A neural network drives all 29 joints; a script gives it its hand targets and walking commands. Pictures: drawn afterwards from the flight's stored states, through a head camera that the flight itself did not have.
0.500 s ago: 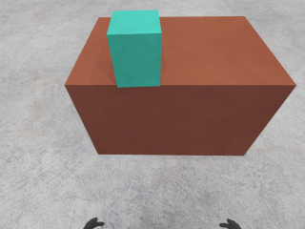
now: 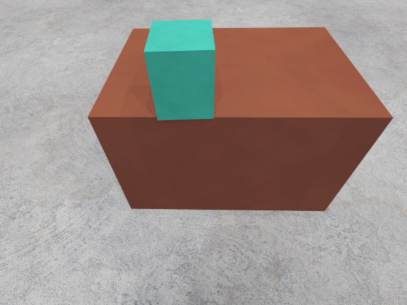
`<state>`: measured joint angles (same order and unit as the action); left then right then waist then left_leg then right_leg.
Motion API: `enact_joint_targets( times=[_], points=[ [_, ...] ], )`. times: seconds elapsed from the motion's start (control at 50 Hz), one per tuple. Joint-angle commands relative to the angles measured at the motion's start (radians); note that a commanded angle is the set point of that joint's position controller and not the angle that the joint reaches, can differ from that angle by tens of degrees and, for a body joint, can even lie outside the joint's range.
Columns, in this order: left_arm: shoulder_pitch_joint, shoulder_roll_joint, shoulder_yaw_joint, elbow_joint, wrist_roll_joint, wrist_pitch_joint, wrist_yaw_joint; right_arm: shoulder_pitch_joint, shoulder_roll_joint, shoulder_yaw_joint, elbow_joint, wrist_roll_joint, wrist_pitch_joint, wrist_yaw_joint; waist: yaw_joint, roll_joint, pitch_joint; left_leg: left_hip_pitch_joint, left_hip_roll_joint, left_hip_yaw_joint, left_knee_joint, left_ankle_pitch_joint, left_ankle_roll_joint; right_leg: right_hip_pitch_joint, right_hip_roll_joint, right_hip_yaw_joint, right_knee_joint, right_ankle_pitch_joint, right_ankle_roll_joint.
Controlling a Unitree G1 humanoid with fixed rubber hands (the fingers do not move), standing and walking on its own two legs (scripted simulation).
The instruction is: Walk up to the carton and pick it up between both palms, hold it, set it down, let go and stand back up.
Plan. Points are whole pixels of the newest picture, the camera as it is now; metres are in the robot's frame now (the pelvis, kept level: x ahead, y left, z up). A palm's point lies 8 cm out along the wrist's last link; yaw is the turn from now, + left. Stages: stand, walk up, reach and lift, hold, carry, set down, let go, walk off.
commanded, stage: stand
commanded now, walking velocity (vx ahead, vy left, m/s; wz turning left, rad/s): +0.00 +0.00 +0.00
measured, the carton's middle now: (183, 71) +0.84 +0.10 +0.03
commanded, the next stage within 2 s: walk up in 1.36 s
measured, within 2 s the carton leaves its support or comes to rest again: neither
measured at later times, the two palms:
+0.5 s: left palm out of the picture +0.02 +0.22 -0.13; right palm out of the picture +0.02 -0.22 -0.13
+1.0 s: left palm out of the picture -0.02 +0.20 -0.14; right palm out of the picture -0.02 -0.20 -0.14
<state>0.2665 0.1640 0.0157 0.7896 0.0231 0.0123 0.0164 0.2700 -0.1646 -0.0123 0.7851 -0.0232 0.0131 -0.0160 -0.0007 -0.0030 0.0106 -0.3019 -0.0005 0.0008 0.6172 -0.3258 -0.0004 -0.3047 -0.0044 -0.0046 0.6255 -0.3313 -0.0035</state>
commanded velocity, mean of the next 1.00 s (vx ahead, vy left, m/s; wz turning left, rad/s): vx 0.00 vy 0.00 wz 0.00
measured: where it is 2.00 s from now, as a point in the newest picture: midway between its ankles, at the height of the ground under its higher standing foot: outside the picture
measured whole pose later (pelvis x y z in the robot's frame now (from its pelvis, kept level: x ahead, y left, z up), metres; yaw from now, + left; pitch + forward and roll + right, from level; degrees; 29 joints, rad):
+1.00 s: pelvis +0.00 +0.00 +0.01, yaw +0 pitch -2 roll +0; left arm 0.29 0.09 0.02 1.15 0.01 0.00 0.04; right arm 0.29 -0.09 -0.02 1.15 -0.02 0.00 -0.04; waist 0.00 0.00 0.05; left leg -0.17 0.00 -0.01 0.45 -0.25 -0.01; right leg -0.17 0.00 -0.01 0.46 -0.25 0.00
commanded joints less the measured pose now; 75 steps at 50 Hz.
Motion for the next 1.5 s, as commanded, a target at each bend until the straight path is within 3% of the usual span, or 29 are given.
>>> enact_joint_targets(
  times=[0.0,0.7,1.48],
  points=[
    [0.014,0.101,0.029,-0.051,-0.001,-0.026,0.006,0.012,-0.099,-0.031,-0.050,0.001,-0.026,-0.007,0.001,0.002,-0.033,0.018,0.049,-0.065,-0.117,0.151,0.047,0.013,-0.050,0.074,-0.135,0.151,-0.045],
    [0.088,0.028,0.026,0.304,-0.009,-0.027,0.028,0.081,-0.028,-0.028,0.306,0.009,-0.024,-0.029,0.001,0.003,0.066,0.107,0.068,-0.067,-0.234,0.200,0.033,0.098,-0.066,0.073,-0.252,0.201,-0.032],
    [0.128,-0.006,0.007,0.364,-0.009,-0.023,0.031,0.124,0.012,-0.007,0.376,0.009,-0.019,-0.032,0.002,0.003,0.096,0.080,0.068,-0.068,-0.254,0.139,0.022,0.067,-0.065,0.083,-0.285,0.117,-0.031]
  ],
)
